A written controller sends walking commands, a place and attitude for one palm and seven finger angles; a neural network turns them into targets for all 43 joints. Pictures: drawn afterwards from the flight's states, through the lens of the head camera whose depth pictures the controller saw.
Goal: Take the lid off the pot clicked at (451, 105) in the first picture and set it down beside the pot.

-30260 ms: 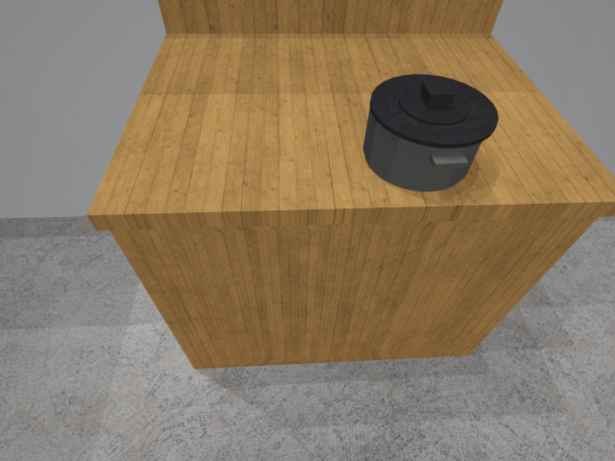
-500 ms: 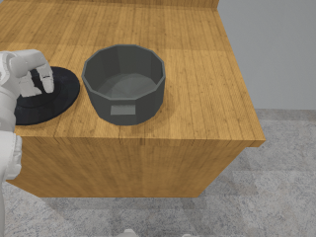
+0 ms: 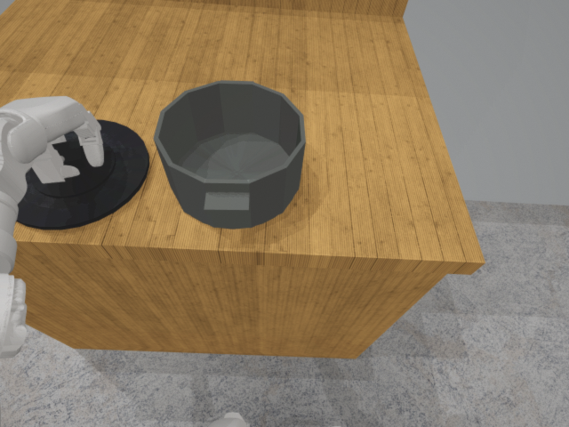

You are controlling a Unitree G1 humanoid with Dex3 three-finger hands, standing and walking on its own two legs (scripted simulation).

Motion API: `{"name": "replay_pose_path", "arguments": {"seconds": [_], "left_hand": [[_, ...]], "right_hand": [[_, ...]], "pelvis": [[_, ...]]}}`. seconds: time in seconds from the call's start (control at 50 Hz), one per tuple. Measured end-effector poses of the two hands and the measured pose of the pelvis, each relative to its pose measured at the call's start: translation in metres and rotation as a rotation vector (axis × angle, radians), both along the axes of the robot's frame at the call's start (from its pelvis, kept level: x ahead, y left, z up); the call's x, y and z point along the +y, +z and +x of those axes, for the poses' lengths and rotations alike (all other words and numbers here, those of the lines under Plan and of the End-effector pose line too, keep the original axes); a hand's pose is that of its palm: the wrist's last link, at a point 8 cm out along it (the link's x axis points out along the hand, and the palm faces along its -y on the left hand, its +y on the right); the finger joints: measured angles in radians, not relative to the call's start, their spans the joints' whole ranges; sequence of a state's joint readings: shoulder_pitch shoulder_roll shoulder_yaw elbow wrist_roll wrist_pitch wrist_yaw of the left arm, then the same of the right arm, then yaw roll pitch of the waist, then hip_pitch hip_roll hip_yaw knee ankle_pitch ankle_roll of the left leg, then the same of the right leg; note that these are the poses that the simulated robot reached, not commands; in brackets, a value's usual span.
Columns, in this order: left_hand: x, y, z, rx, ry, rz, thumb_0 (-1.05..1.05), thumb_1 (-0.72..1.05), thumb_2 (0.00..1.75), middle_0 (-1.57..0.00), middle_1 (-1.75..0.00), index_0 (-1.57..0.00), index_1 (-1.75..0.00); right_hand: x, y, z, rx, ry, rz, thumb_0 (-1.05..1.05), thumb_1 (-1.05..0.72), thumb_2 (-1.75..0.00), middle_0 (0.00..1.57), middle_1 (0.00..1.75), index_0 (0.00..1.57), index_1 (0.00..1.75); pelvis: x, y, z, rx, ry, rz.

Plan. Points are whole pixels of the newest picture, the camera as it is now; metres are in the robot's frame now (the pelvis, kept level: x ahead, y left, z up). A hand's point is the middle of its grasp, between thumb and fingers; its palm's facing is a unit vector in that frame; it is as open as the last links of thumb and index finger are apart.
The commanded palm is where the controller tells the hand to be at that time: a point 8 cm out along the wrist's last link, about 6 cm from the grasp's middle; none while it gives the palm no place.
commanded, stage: open the fingers wide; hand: left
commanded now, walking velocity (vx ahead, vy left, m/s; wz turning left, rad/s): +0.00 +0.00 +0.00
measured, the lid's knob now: (67, 156) +0.47 +0.31 +0.08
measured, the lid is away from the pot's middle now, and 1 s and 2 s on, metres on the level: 0.24 0.24 0.24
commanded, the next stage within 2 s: raise the empty hand in 0.68 s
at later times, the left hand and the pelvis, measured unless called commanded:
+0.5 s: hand (59, 157) +0.45 +0.31 +0.11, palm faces -0.40 -0.08 -0.91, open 10.3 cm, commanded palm +0.46 +0.30 +0.15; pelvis +0.01 +0.01 +0.00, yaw +0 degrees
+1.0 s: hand (62, 158) +0.45 +0.30 +0.11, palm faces -0.40 -0.07 -0.91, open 11.0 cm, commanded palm +0.46 +0.30 +0.18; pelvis +0.01 +0.01 +0.01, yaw +0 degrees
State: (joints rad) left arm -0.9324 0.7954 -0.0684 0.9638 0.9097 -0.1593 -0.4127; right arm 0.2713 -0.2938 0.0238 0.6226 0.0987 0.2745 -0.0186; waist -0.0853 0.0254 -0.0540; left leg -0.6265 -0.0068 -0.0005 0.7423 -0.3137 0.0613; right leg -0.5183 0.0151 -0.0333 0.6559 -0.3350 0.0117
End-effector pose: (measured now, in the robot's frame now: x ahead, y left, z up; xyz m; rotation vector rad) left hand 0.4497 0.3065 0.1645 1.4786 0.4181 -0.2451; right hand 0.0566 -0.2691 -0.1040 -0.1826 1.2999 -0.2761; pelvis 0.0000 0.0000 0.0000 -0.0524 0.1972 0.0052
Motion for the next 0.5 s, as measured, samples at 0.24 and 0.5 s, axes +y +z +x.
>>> {"name": "replay_pose_path", "arguments": {"seconds": [0.24,0.5], "left_hand": [[0.001,0.0,0.005,-0.002,0.001,-0.003,0.0,0.15,0.9,-0.61,-0.91,-0.7,-0.87],[0.002,0.0,0.002,-0.01,-0.019,-0.006,0.0,-0.03,0.83,-0.59,-0.89,-0.49,-0.76]], "right_hand": [[0.008,0.0,0.012,-0.012,0.009,0.017,0.01,-0.9,-0.9,0.2,0.3,0.2,0.3],[0.014,0.0,0.01,0.01,0.005,0.033,0.01,-0.9,-0.9,0.2,0.3,0.2,0.3]], "pelvis": [[0.004,0.002,0.006,-0.001,-0.002,0.002],[0.009,0.004,0.01,-0.009,-0.001,0.001]]}}
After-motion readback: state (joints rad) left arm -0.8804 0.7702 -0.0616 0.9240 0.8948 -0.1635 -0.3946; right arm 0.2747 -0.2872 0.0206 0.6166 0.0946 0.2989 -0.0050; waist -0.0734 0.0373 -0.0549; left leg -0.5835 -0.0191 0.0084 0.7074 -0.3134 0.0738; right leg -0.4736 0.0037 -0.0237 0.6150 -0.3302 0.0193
